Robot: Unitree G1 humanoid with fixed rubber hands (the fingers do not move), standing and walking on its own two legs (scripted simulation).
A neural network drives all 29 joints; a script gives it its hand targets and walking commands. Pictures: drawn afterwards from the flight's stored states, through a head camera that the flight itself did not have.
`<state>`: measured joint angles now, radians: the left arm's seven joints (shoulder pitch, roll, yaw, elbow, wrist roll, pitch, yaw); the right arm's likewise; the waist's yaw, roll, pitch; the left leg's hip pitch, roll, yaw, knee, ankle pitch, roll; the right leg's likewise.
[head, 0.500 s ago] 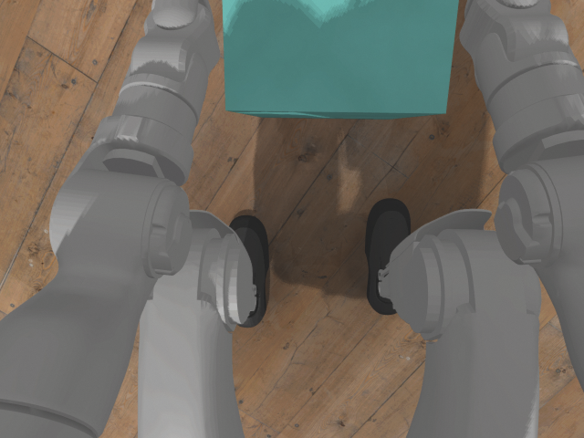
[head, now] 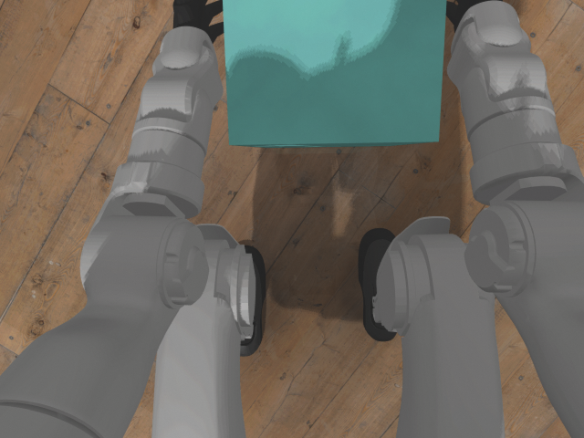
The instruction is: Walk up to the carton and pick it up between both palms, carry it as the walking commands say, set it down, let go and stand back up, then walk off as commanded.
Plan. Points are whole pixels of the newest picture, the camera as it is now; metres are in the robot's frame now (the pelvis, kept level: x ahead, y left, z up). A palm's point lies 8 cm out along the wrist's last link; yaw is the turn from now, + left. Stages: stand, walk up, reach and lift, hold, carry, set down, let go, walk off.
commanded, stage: reach and lift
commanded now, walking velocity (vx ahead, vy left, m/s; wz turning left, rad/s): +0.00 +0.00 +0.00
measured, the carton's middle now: (329, 60) +0.51 -0.05 -0.20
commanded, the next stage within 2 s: none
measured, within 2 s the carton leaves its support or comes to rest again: neither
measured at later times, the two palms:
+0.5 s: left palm (172, 4) +0.53 +0.10 -0.07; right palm out of the picture +0.53 -0.19 -0.07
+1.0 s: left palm out of the picture +0.51 +0.10 +0.02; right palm out of the picture +0.50 -0.19 +0.01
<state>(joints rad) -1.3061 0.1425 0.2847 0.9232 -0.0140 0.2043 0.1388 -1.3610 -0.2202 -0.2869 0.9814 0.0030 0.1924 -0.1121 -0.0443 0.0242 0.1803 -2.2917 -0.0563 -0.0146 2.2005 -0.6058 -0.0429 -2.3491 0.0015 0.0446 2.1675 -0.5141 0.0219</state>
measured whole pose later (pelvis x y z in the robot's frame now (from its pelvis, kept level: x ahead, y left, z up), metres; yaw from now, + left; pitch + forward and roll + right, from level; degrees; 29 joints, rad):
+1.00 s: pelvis +0.00 +0.00 +0.09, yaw -1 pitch +46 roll +2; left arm -1.12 -0.03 0.49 0.68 0.21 0.36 0.07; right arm -1.14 -0.04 -0.49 0.72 -0.24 0.35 -0.05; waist -0.02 0.02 -0.12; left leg -2.12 -0.06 -0.03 1.87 -0.55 -0.04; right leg -2.18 0.01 0.05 1.84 -0.46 0.02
